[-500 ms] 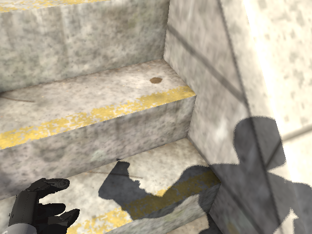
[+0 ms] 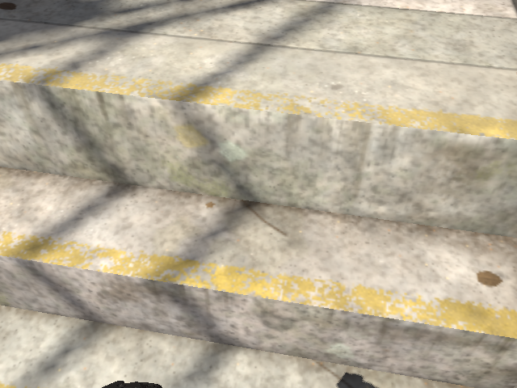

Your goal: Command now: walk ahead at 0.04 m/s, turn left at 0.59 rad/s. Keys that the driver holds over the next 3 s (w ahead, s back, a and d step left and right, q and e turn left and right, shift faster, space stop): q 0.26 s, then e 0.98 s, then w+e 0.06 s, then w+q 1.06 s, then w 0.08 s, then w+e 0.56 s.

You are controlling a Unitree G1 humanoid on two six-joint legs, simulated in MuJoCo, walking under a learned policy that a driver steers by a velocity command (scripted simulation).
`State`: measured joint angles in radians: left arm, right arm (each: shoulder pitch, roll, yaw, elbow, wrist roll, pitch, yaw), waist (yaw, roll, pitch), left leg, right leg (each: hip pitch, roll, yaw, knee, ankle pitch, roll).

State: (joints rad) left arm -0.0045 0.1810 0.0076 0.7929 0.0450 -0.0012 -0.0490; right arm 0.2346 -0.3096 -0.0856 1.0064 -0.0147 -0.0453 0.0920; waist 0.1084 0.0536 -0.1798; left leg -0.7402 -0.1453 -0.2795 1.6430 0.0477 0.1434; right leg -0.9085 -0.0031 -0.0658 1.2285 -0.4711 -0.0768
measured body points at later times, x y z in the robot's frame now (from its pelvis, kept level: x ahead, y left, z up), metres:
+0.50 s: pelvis +0.07 +0.03 +0.09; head +0.07 +0.06 +0.54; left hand +0.11 +0.29 -0.06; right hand +0.28 -0.15 +0.00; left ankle +0.11 +0.14 -0.62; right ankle +0.09 -0.12 -0.50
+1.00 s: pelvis +0.10 +0.04 +0.10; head +0.12 +0.05 +0.55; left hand +0.28 +0.28 -0.01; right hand +0.35 -0.20 +0.07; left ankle +0.11 +0.15 -0.62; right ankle +0.12 -0.10 -0.60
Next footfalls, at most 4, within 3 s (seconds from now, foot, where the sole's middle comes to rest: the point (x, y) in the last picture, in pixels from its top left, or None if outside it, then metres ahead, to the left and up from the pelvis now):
0.26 left None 0.15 0.15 -0.66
0.60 right None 0.17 -0.10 -0.66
1.34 right None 0.14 -0.11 -0.66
1.78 left None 0.38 0.05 -0.46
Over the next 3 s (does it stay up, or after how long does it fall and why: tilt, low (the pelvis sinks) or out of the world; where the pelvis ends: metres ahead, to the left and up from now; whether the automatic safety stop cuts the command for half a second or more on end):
stays up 0.75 0.19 0.63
